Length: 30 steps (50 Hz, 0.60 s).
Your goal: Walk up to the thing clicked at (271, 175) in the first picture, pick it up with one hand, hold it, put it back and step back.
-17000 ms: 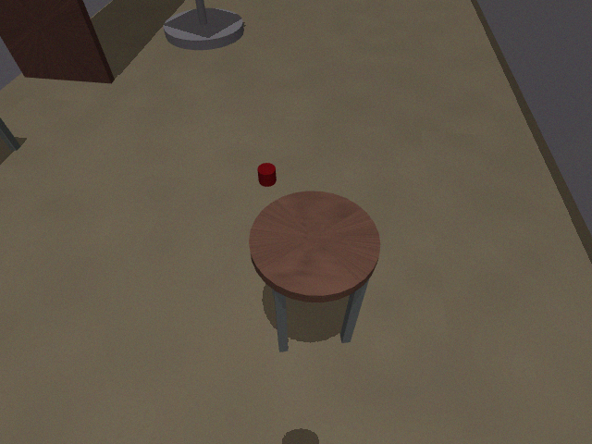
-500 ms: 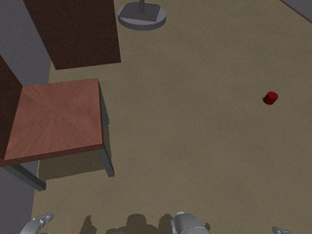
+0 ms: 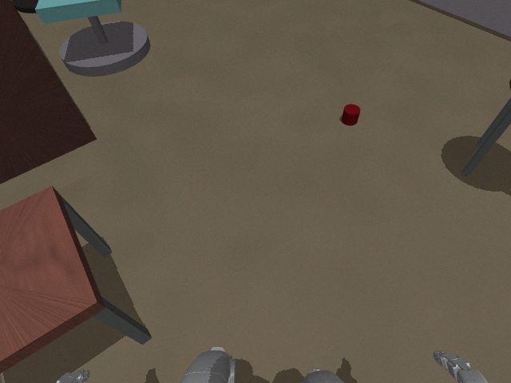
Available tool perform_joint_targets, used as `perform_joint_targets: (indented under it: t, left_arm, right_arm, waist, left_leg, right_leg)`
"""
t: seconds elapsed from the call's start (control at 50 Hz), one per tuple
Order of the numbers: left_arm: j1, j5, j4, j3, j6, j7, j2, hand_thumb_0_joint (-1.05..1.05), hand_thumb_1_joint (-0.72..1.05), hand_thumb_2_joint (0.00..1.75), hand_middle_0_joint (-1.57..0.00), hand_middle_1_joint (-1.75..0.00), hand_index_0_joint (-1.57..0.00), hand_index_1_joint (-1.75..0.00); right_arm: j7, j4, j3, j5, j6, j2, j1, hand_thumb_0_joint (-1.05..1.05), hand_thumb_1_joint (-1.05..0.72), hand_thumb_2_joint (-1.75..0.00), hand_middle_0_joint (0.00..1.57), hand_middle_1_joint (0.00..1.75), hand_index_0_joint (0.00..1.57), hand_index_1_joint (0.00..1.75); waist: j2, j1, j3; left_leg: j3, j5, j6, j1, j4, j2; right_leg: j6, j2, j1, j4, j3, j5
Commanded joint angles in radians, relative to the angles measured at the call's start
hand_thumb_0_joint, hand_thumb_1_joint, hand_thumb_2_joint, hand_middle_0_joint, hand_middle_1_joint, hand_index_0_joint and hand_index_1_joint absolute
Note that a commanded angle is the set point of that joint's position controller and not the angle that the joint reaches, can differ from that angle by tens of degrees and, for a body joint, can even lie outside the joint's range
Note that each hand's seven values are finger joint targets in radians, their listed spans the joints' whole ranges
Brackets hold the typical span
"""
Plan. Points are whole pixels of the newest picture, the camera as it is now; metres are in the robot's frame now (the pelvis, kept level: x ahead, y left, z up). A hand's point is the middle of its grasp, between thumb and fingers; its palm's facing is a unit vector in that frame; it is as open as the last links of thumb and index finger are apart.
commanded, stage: walk up
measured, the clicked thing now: (350, 114) +1.46 -0.44 -0.71
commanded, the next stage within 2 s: stand in 1.78 s
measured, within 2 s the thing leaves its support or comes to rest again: neither
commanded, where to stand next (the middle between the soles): +0.06 +0.02 m, yaw -27 degrees
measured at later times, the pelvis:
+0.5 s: pelvis -0.01 +0.01 -0.01, yaw -17 degrees
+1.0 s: pelvis -0.03 +0.01 +0.00, yaw -25 degrees
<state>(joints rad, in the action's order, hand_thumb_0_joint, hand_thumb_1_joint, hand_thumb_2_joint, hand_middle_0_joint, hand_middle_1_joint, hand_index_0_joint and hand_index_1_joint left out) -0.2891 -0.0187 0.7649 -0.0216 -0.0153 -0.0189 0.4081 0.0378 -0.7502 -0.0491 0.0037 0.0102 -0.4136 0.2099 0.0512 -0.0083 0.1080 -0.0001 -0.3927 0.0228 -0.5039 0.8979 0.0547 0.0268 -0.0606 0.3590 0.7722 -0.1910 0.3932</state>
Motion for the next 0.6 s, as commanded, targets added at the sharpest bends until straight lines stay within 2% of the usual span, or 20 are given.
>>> perform_joint_targets:
  t: [0.0,0.02,0.04,0.06,0.08,0.12,0.14,0.22,0.24,0.28,0.3,0.32,0.34,0.36,0.38,0.4,0.42,0.52,0.54,0.58]
  left_arm:
    - [0.092,0.024,-0.129,-0.071,-0.012,-0.037,0.218,0.0,0.9,0.9,-0.2,-0.3,-0.2,-0.3]
    - [0.049,0.034,-0.133,-0.055,-0.007,-0.042,0.164,0.0,0.9,0.9,-0.2,-0.3,-0.2,-0.3]
    - [-0.014,0.027,-0.11,-0.06,-0.002,-0.053,0.2,0.0,0.9,0.9,-0.2,-0.3,-0.2,-0.3]
    - [-0.013,0.019,-0.083,-0.068,-0.004,-0.056,0.239,0.0,0.9,0.9,-0.2,-0.3,-0.2,-0.3]
    - [0.012,0.014,-0.069,-0.081,-0.008,-0.046,0.257,0.0,0.9,0.9,-0.2,-0.3,-0.2,-0.3]
    - [-0.002,0.025,-0.038,-0.086,-0.007,-0.021,0.222,0.0,0.9,0.9,-0.2,-0.3,-0.2,-0.3]
    - [-0.001,0.024,-0.036,-0.088,-0.005,-0.007,0.214,0.0,0.9,0.9,-0.2,-0.3,-0.2,-0.3]
    - [0.017,0.01,-0.051,-0.1,-0.005,0.019,0.185,0.0,0.9,0.9,-0.2,-0.3,-0.2,-0.3]
    - [-0.007,0.007,-0.039,-0.105,-0.005,0.017,0.182,0.0,0.9,0.9,-0.2,-0.3,-0.2,-0.3]
    - [-0.061,-0.001,-0.01,-0.12,-0.014,0.009,0.189,0.0,0.9,0.9,-0.2,-0.3,-0.2,-0.3]
    - [-0.076,-0.012,-0.01,-0.141,-0.021,0.001,0.236,0.0,0.9,0.9,-0.2,-0.3,-0.2,-0.3]
    - [-0.044,-0.026,-0.049,-0.155,-0.029,-0.007,0.334,0.0,0.9,0.9,-0.2,-0.3,-0.2,-0.3]
    - [-0.013,-0.024,-0.063,-0.153,-0.025,-0.008,0.37,0.0,0.9,0.9,-0.2,-0.3,-0.2,-0.3]
    - [0.012,-0.008,-0.064,-0.142,-0.024,-0.008,0.315,0.0,0.9,0.9,-0.2,-0.3,-0.2,-0.3]
    - [0.04,0.002,-0.059,-0.124,-0.024,-0.014,0.272,0.0,0.9,0.9,-0.2,-0.3,-0.2,-0.3]
    - [0.052,-0.006,-0.061,-0.119,-0.025,-0.018,0.267,0.0,0.9,0.9,-0.2,-0.3,-0.2,-0.3]
    - [0.05,-0.008,-0.062,-0.12,-0.026,-0.018,0.267,0.0,0.9,0.9,-0.2,-0.3,-0.2,-0.3]
    - [0.019,-0.008,-0.052,-0.111,-0.023,-0.017,0.253,0.0,0.9,0.9,-0.2,-0.3,-0.2,-0.3]
    - [0.033,-0.005,-0.052,-0.108,-0.019,-0.015,0.255,0.0,0.9,0.9,-0.2,-0.3,-0.2,-0.3]
    - [0.083,0.006,-0.055,-0.096,-0.009,-0.011,0.232,0.0,0.9,0.9,-0.2,-0.3,-0.2,-0.3]
  right_arm:
    - [-0.035,0.049,-0.096,0.025,-0.033,-0.207,0.146,0.0,-0.9,-0.9,0.2,0.3,0.2,0.3]
    - [-0.039,0.065,-0.117,0.037,-0.035,-0.284,0.129,0.0,-0.9,-0.9,0.2,0.3,0.2,0.3]
    - [-0.035,0.087,-0.124,0.018,-0.038,-0.321,0.083,0.0,-0.9,-0.9,0.2,0.3,0.2,0.3]
    - [-0.031,0.085,-0.132,0.013,-0.04,-0.337,0.039,0.0,-0.9,-0.9,0.2,0.3,0.2,0.3]
    - [-0.034,0.089,-0.123,0.016,-0.045,-0.292,0.024,0.0,-0.9,-0.9,0.2,0.3,0.2,0.3]
    - [-0.043,0.086,-0.102,0.019,-0.046,-0.268,-0.019,0.0,-0.9,-0.9,0.2,0.3,0.2,0.3]
    - [-0.042,0.085,-0.098,0.02,-0.044,-0.272,-0.021,0.0,-0.9,-0.9,0.2,0.3,0.2,0.3]
    - [-0.041,0.079,-0.095,0.024,-0.036,-0.281,0.041,0.0,-0.9,-0.9,0.2,0.3,0.2,0.3]
    - [-0.04,0.082,-0.093,0.02,-0.032,-0.281,0.019,0.0,-0.9,-0.9,0.2,0.3,0.2,0.3]
    - [-0.039,0.086,-0.075,0.011,-0.021,-0.241,-0.004,0.0,-0.9,-0.9,0.2,0.3,0.2,0.3]
    - [-0.039,0.09,-0.056,0.006,-0.017,-0.188,0.018,0.0,-0.9,-0.9,0.2,0.3,0.2,0.3]
    - [-0.041,0.122,-0.038,-0.004,-0.013,-0.128,-0.028,0.0,-0.9,-0.9,0.2,0.3,0.2,0.3]
    - [-0.067,0.12,-0.061,-0.002,-0.008,-0.199,-0.108,0.0,-0.9,-0.9,0.2,0.3,0.2,0.3]
    - [-0.067,0.083,-0.065,-0.009,-0.009,-0.22,-0.074,0.0,-0.9,-0.9,0.2,0.3,0.2,0.3]
    - [-0.062,0.052,-0.06,-0.013,-0.01,-0.208,-0.043,0.0,-0.9,-0.9,0.2,0.3,0.2,0.3]
    - [-0.062,0.036,-0.056,-0.011,-0.016,-0.201,-0.024,0.0,-0.9,-0.9,0.2,0.3,0.2,0.3]
    - [-0.061,0.019,-0.054,-0.005,-0.021,-0.204,0.002,0.0,-0.9,-0.9,0.2,0.3,0.2,0.3]
    - [-0.054,-0.007,-0.05,0.006,-0.036,-0.199,0.013,0.0,-0.9,-0.9,0.2,0.3,0.2,0.3]
    - [-0.053,-0.014,-0.049,0.008,-0.041,-0.196,0.021,0.0,-0.9,-0.9,0.2,0.3,0.2,0.3]
    - [-0.053,-0.044,-0.051,0.015,-0.058,-0.181,0.09,0.0,-0.9,-0.9,0.2,0.3,0.2,0.3]
  waist:
    - [-0.091,0.102,-0.147]
    - [0.13,0.087,-0.157]
    - [0.154,0.063,-0.178]
    - [0.136,0.051,-0.158]
    - [0.073,0.049,-0.123]
    - [0.137,0.029,-0.096]
    - [0.171,0.031,-0.097]
    - [0.167,0.051,-0.179]
    - [0.153,0.027,-0.187]
    - [0.066,-0.022,-0.186]
    - [-0.046,-0.035,-0.174]
    - [-0.299,-0.034,-0.118]
    - [-0.236,-0.055,-0.114]
    - [-0.159,-0.025,-0.111]
    - [-0.116,0.001,-0.105]
    - [-0.152,0.013,-0.104]
    - [-0.189,0.018,-0.121]
    - [-0.208,-0.009,-0.157]
    - [-0.21,-0.003,-0.159]
    - [-0.178,0.053,-0.176]
  left_leg:
    - [0.079,0.201,0.048,0.343,-0.312,0.007]
    - [0.339,0.192,0.101,0.386,-0.449,0.224]
    - [0.496,0.238,0.194,0.349,-0.519,0.417]
    - [0.557,0.224,0.284,0.299,-0.521,0.457]
    - [0.459,0.265,0.275,0.263,-0.479,0.408]
    - [0.226,0.277,0.208,0.193,-0.427,0.289]
    - [0.174,0.27,0.188,0.179,-0.415,0.263]
    - [0.127,0.363,0.192,0.252,-0.333,0.289]
    - [0.112,0.371,0.182,0.225,-0.301,0.297]
    - [0.008,0.356,0.111,0.137,-0.138,0.236]
    - [-0.039,0.252,0.059,-0.013,0.022,0.185]
    - [-0.082,-0.125,-0.013,-0.253,0.172,0.015]
    - [0.018,-0.272,-0.011,-0.163,0.242,0.048]
    - [0.047,-0.239,-0.011,-0.146,0.268,0.049]
    - [0.048,-0.183,-0.006,-0.142,0.256,0.054]
    - [0.021,-0.124,-0.001,-0.133,0.226,0.05]
    - [0.01,-0.08,0.0,-0.088,0.204,0.04]
    - [-0.014,-0.101,0.001,-0.001,0.018,0.004]
    - [-0.024,-0.084,0.004,0.059,-0.042,-0.011]
    - [-0.03,0.056,0.018,0.259,-0.283,-0.039]
  right_leg:
    - [-0.108,0.082,0.203,0.073,-0.089,-0.448]
    - [-0.051,-0.04,0.299,0.267,0.028,-0.187]
    - [-0.023,-0.047,0.291,0.389,0.069,0.201]
    - [-0.025,-0.011,0.284,0.497,0.064,0.222]
    - [-0.023,0.029,0.269,0.514,0.079,0.191]
    - [-0.04,0.058,0.223,0.442,0.11,0.117]
    - [-0.042,0.065,0.189,0.365,0.14,0.093]
    - [-0.032,0.042,0.085,0.147,0.216,0.129]
    - [-0.036,0.034,0.023,0.062,0.228,0.092]
    - [-0.058,-0.002,-0.131,-0.177,0.242,-0.057]
    - [-0.094,0.066,-0.235,-0.232,0.071,-0.074]
    - [-0.213,0.316,-0.221,-0.332,-0.409,-0.156]
    - [-0.343,0.416,-0.067,-0.32,-0.502,-0.261]
    - [-0.327,0.362,-0.093,-0.275,-0.387,-0.335]
    - [-0.282,0.295,-0.116,-0.224,-0.287,-0.397]
    - [-0.253,0.262,-0.104,-0.211,-0.259,-0.413]
    - [-0.248,0.256,-0.079,-0.205,-0.251,-0.444]
    - [-0.251,0.222,-0.103,-0.162,-0.239,-0.436]
    - [-0.24,0.21,-0.069,-0.147,-0.223,-0.421]
    - [-0.185,0.163,0.048,-0.067,-0.135,-0.379]
